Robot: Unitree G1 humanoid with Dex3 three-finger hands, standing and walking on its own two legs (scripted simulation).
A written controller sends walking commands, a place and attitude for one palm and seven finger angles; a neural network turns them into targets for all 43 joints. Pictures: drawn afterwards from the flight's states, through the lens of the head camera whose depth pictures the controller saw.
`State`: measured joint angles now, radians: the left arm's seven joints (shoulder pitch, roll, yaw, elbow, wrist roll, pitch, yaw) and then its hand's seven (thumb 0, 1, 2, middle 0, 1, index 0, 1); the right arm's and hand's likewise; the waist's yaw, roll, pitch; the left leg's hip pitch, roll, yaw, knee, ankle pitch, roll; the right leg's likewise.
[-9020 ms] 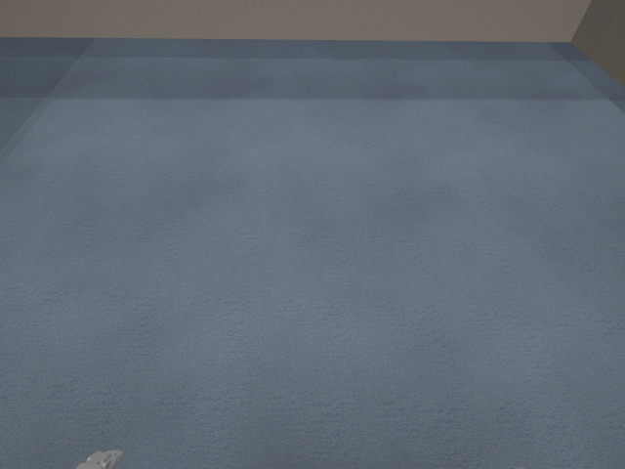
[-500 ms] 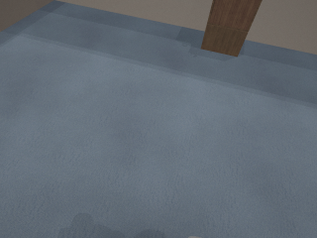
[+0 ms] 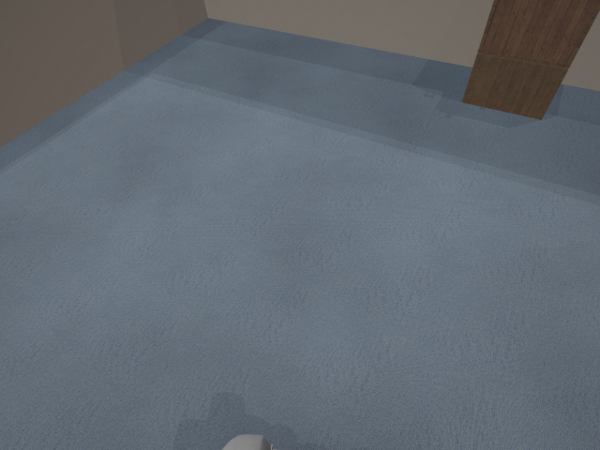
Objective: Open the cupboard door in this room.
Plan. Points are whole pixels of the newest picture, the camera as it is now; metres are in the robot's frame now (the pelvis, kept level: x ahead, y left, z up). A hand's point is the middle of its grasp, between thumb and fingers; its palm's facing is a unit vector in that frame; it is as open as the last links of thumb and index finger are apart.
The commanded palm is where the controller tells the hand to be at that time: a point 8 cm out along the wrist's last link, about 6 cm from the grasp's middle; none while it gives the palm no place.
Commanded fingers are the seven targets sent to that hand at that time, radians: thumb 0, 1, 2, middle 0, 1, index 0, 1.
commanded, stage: stand and wait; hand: left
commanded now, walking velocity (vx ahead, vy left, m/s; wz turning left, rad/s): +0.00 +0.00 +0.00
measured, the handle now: out of the picture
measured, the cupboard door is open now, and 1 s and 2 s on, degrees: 0 0 0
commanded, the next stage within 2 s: turn or walk to find it in 1.00 s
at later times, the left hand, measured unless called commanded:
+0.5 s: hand out of the picture -0.03 +0.20 -0.18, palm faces +0.04 -0.99 -0.16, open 7.4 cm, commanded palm none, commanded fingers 0.00 0.90 0.90 -0.20 -0.30 -0.20 -0.30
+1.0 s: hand out of the picture -0.01 +0.21 -0.17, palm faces -0.01 -0.98 -0.19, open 7.4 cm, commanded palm none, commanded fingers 0.00 0.90 0.90 -0.20 -0.30 -0.20 -0.30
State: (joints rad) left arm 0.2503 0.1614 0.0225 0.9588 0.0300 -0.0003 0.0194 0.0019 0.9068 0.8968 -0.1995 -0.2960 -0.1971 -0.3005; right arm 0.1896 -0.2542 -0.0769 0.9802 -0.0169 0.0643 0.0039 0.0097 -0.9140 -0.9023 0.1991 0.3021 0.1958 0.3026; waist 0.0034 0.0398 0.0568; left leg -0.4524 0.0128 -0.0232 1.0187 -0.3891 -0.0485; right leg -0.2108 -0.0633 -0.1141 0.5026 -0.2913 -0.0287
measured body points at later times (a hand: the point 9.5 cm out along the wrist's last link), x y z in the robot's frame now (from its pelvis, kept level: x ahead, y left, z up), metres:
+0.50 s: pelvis -0.01 +0.04 +0.00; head -0.01 +0.04 +0.45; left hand -0.03 +0.25 -0.16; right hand +0.05 -0.20 -0.15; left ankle -0.04 +0.15 -0.74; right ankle -0.01 -0.09 -0.74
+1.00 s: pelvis -0.02 +0.04 +0.00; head -0.01 +0.04 +0.45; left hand -0.01 +0.26 -0.16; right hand -0.06 -0.18 -0.16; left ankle -0.04 +0.15 -0.74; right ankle -0.01 -0.09 -0.74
